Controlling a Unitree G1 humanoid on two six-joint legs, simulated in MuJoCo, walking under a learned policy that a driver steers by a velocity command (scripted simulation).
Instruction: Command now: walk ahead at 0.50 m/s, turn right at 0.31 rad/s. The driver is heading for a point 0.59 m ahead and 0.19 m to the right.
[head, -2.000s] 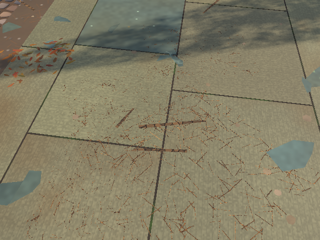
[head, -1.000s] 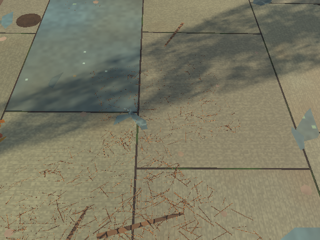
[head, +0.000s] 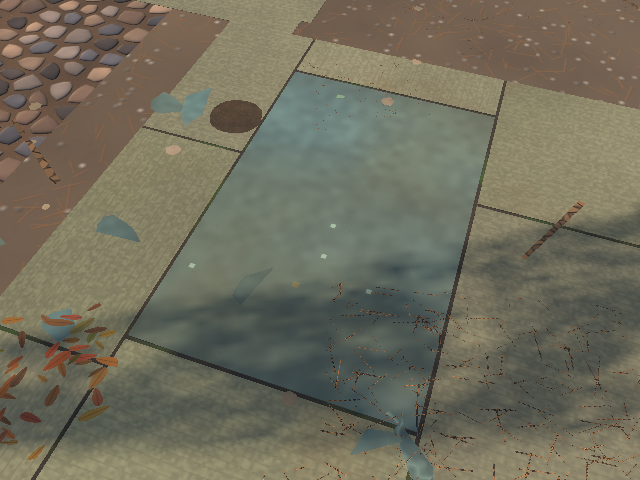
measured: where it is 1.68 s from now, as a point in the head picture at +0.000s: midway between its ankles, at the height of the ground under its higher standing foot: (395, 443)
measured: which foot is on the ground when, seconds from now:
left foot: down 0.00-0.34, up 0.36-0.78, down 0.80-1.00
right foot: up 0.00-0.30, down 0.32-0.82, up 0.84-1.00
